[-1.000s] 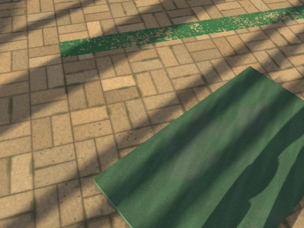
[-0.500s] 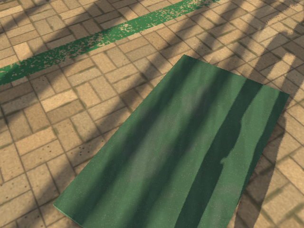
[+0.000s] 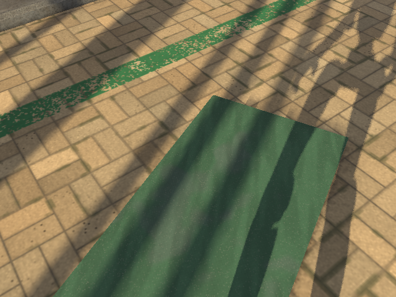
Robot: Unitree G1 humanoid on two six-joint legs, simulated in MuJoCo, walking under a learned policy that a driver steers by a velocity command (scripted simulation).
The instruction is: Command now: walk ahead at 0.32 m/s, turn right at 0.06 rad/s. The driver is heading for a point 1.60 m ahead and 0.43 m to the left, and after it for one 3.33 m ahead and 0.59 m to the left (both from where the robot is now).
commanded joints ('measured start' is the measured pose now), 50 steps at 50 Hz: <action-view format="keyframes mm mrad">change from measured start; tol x32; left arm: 1 83 169 47 -24 -9 -49 8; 31 -284 50 -43 -192 -13 -65 -35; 37 216 287 53 -74 -1 -54 -22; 50 53 137 13 45 -2 -95 -17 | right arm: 1 -163 -115 -37 -131 7 -55 11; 12 -180 -118 -29 -123 -7 -56 40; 16 329 -263 -78 4 -24 -48 24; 50 -89 -62 13 -59 -17 -28 14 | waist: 1 49 -183 163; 15 -141 210 -257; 26 17 27 142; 35 162 109 -153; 37 125 -337 -407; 50 -3 -71 58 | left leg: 1 -536 69 -48 224 31 20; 11 -77 -21 100 -269 208 22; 15 881 349 -440 -418 531 235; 28 93 173 -38 -820 471 205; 35 370 198 25 -261 1324 117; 37 -142 -87 -96 386 36 39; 50 -340 122 -43 111 415 -10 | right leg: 1 230 -329 481 -346 -206 -234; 11 94 -224 149 -293 241 -145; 13 79 -177 89 19 740 -97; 16 -623 43 124 855 -179 52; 23 -753 -143 -23 1007 38 39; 35 -33 24 -145 212 192 -114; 38 323 -400 810 -229 -217 -280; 50 23 -210 76 -395 273 -202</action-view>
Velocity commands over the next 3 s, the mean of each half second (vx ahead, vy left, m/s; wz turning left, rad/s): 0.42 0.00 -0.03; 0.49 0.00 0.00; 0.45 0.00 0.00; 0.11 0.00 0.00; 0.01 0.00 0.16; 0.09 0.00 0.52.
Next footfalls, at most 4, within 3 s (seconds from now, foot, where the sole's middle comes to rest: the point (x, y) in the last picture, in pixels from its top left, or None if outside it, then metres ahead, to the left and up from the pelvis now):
0.28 left None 0.18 0.16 -0.77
0.70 right None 0.49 -0.08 -0.72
1.28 left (167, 222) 0.79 0.18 -0.72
1.72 right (223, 188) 0.95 -0.03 -0.72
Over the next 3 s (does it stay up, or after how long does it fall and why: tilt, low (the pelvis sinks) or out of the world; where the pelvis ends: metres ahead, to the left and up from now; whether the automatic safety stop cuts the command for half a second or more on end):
stays up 0.79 0.12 0.08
